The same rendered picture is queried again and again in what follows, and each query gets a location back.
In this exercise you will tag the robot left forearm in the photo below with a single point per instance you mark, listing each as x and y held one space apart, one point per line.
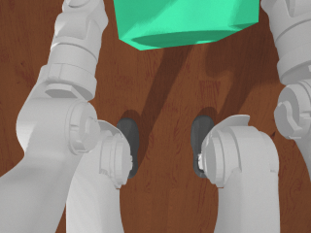
76 43

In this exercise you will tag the robot right forearm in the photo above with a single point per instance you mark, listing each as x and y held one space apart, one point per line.
290 25

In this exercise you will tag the carton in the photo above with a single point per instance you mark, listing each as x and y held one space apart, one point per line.
157 24

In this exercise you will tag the robot right foot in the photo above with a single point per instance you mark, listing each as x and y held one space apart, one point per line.
200 127

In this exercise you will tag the robot right upper arm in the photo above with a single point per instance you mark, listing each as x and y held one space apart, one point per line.
293 117

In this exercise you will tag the robot left upper arm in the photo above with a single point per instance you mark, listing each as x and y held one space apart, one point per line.
54 134

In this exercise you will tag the left robot shin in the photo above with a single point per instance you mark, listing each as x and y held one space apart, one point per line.
104 125

